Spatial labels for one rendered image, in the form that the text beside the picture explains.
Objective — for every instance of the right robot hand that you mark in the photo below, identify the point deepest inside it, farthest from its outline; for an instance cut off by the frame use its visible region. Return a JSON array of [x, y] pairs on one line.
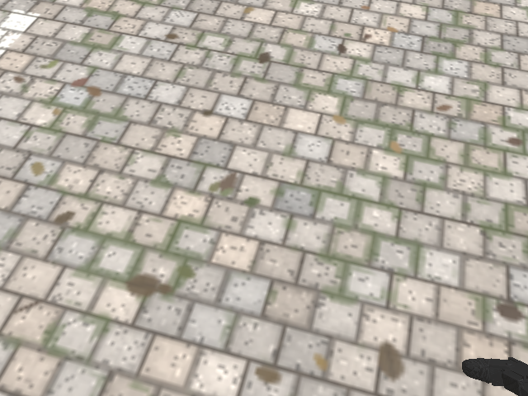
[[511, 373]]

